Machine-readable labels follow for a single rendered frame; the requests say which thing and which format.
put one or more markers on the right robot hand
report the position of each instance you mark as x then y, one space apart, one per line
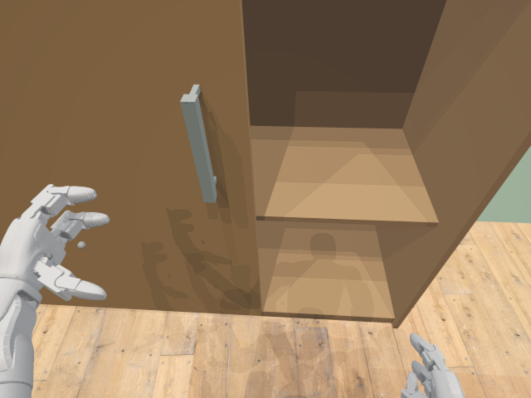
437 379

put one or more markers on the left robot hand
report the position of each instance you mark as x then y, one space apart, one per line
27 240

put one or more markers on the handle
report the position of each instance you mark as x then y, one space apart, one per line
196 132

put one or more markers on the robot left forearm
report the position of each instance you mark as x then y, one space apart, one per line
19 301

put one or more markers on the wardrobe door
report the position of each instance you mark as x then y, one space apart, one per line
90 95

